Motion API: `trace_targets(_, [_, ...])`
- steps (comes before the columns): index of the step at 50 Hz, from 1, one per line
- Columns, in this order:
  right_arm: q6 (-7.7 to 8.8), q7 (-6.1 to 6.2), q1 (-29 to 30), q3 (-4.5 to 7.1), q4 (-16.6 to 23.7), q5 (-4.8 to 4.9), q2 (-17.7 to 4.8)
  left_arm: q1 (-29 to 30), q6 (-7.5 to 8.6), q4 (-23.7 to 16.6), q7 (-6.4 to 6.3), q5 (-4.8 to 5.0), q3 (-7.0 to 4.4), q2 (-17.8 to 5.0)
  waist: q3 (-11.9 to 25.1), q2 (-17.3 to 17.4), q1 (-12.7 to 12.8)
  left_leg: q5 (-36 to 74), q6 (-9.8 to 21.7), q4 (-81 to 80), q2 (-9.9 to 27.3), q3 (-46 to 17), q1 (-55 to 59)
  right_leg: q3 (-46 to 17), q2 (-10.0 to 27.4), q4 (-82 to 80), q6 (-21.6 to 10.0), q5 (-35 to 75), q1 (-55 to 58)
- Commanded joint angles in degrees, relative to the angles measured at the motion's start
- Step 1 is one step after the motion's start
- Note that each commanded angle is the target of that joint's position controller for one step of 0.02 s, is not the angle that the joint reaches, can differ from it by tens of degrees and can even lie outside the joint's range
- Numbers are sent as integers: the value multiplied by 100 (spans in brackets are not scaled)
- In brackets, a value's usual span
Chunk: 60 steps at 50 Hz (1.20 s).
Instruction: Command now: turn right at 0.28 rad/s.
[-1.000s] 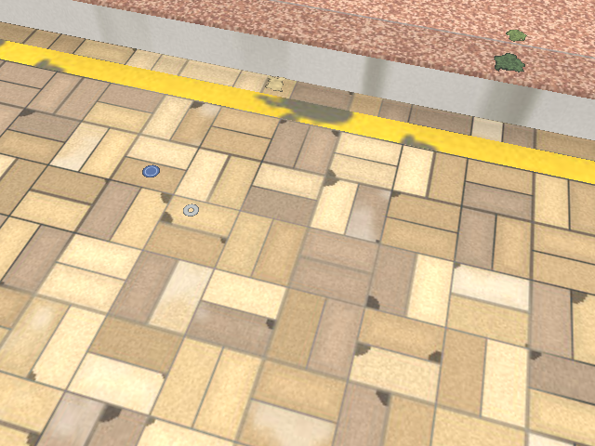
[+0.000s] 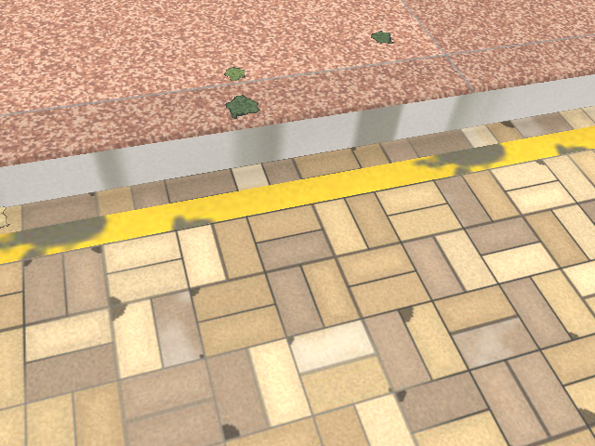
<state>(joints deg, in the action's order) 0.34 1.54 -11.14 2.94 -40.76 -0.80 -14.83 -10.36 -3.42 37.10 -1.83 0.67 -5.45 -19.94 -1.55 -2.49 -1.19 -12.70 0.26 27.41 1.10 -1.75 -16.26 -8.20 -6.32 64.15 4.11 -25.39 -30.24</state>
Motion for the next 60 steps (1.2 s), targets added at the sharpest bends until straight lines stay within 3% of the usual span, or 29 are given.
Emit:
trace_targets(1, [21, 37, 210, 157, 347, 12, -732, 60, 53, -379, -18, 21, 15, -79, 515, 1219, 58, 2314, 1109, -645, 1072, -902, 1024, 217, 229, -561, 185, 79, -137])
trace_targets(3, [-13, 30, 229, 173, 308, 30, -805, 177, 63, -417, 22, -19, 106, 83, 621, 1412, 1, 2260, 1115, -596, 1072, -801, 970, 459, 465, -1611, 175, -48, 544])
trace_targets(5, [-51, 2, 70, 216, 228, 70, -966, 211, 72, -398, 59, 9, 101, 4, 609, 1562, -112, 2265, 1190, -562, 1157, -915, 929, 705, 493, -2414, 129, 36, 1002])
trace_targets(8, [-51, -27, -42, 165, 91, 204, -890, -162, 98, -145, 101, -27, 85, -33, 458, 1301, 101, 2035, 919, -343, 1020, -873, 591, 826, 444, -4525, -200, 1628, 2006])
trace_targets(9, [16, -48, -256, 126, 19, 161, -813, -187, 104, -176, 79, -81, 72, -221, 578, 1019, 41, 1580, 578, -275, 932, -816, 202, 393, 764, -4562, -395, 2220, 2632])
trace_targets(10, [115, -110, -320, 37, 94, -47, -572, -282, 88, -219, 21, -148, 5, -640, 895, -73, -138, 662, 188, 323, 504, -327, -232, -408, 1579, -4172, -699, 3714, 3186])
trace_targets(11, [163, -119, -285, -29, 103, -82, -341, 49, 102, -129, 67, -188, 76, -398, 811, -837, -282, -342, -130, -33, 228, 21, 53, -492, 1803, -4128, -1179, 3168, 2317])
trace_targets(12, [158, -99, 60, 4, 58, -120, -578, 257, 158, -226, 125, -192, 151, -38, 578, -497, -76, -43, -301, -39, 210, 26, 321, -371, 1503, -4236, -1115, 2227, 1999])
trace_targets(13, [149, -96, 232, 30, 35, -99, -626, 181, 203, -131, 138, -239, 176, 48, 487, -398, 8, 225, -336, -56, 175, 72, 368, -241, 1290, -4257, -920, 1736, 1921])
trace_targets(15, [78, -49, 162, 51, -53, -56, -658, 125, 286, -59, 144, -200, 165, -83, 210, -363, 19, 428, -322, -64, 181, 64, 411, -163, 1162, -4284, -757, 1625, 1696])
trace_targets(18, [67, -27, 32, 47, -216, -22, -596, 3, 331, 57, 113, -170, 213, 19, 95, -226, 0, 498, -286, -143, 196, 51, 499, -89, 1084, -4249, -698, 1585, 1593])
trace_targets(31, [37, 70, -128, 85, -896, 30, -609, -132, 377, 578, 89, -126, 231, 103, 125, 183, 7, 739, -329, -230, 227, 58, 719, 119, 885, -4176, -657, 1894, 1703])
trace_targets(33, [15, 88, -207, 83, -1030, 71, -554, -314, 338, 737, 57, -84, 181, -9, 164, 15, 70, -378, -291, 79, -49, 391, 548, 64, 836, -4367, -785, 297, 1735])
trace_targets(34, [28, 93, -132, 88, -1018, 106, -538, -410, 313, 773, 47, -53, 120, -194, -36, -221, 159, -999, -247, 456, -206, 585, 154, -256, 1005, -4614, -971, -914, 1650])
trace_targets(36, [155, 57, 218, 72, -816, 169, -478, -652, 354, 831, 37, -1, 42, -476, -554, -798, 351, -1322, -77, 1327, -197, 520, -801, -1505, 1828, -5325, -1512, -2234, 1593])
trace_targets(37, [253, 14, 315, 76, -742, 224, -485, -706, 417, 872, 22, 23, 31, -495, -745, -914, 365, -1386, 73, 1652, -5, 267, -1083, -1954, 2138, -5514, -1717, -2161, 1553])
trace_targets(39, [428, -108, 245, 90, -740, 301, -516, -586, 531, 879, 20, 49, 53, -369, -776, -882, 249, -1713, 344, 1613, 253, 47, -1412, -1979, 2319, -5463, -1782, -1427, 1938])
trace_targets(41, [545, -209, -322, 101, -1025, 289, -478, -84, 530, 784, 45, 139, 59, -353, -481, -568, -152, -777, 478, 311, 112, 323, -36, -1109, 1875, -5139, -1451, -560, 1515])
trace_targets(42, [554, -225, -880, 153, -1335, 228, -499, 36, 514, 765, 57, 123, 73, -292, -215, -389, -380, 22, 372, -46, -160, 524, 1068, -631, 1523, -4720, -1267, -170, 1060])
trace_targets(43, [542, -227, -1424, 215, -1549, 173, -624, 104, 534, 726, 65, 55, 144, -42, -1, 55, -553, -4, 353, -205, 66, 66, 1874, -103, 1133, -3810, -1025, 272, 570])
trace_targets(44, [547, -197, -2013, 324, -1599, 163, -1145, 183, 587, 552, 60, -17, 260, 362, 206, 1606, -681, -1058, 846, -1228, 1326, -2057, 2533, 776, 428, -1811, -545, 136, -384])
trace_targets(45, [601, -274, -2084, 307, -1582, 95, -1305, 177, 685, 411, 30, 103, 173, 100, 114, 1988, -615, -1757, 1539, -1868, 2135, -3913, 2490, 446, 223, -589, -498, -820, -1161])
trace_targets(46, [646, -265, -1528, 200, -1429, 107, -997, -2, 763, 503, 56, 200, 119, -114, -321, 1271, -336, -2063, 1551, -1855, 2138, -3602, 2243, 136, 666, 19, -606, -454, -1559])
trace_targets(47, [656, -250, -1204, 138, -1308, 120, -761, -70, 828, 611, 110, 212, 113, -143, -510, 997, -226, -1907, 1332, -1856, 1836, -2926, 2122, 193, 899, 89, -715, 182, -1662])
trace_targets(48, [649, -253, -1026, 122, -1246, 107, -771, -45, 873, 671, 127, 163, 99, -111, -500, 816, -159, -1430, 1138, -1905, 1632, -2438, 2102, 304, 1054, -41, -772, 676, -1682])
trace_targets(50, [599, -258, -1112, 11, -1279, 82, -503, 145, 879, 680, 195, 63, 63, -85, -390, 814, -167, 35, 899, -1928, 1286, -1547, 2076, 472, 1229, -410, -740, 1314, -1452])
trace_targets(54, [500, -165, -1467, -9, -1399, 68, -626, 609, 804, 538, 274, 21, 141, 235, -324, 707, -237, 1833, 967, -1972, 1056, -715, 1978, 834, 1153, -1223, -445, 1943, -1410])
trace_targets(57, [460, -83, -1507, -16, -1405, 67, -719, 1274, 825, 317, 312, 50, 228, 366, -503, 727, -361, 1732, 910, -2199, 889, -341, 1507, 1006, 1000, -2423, -352, 2674, -910])
trace_targets(60, [452, -55, -1761, -6, -1520, 120, -754, 1740, 857, 170, 387, 85, 260, 335, -704, 733, -439, 1615, 968, -2305, 1025, -261, 1524, 1062, 872, -3092, -417, 3016, -628])
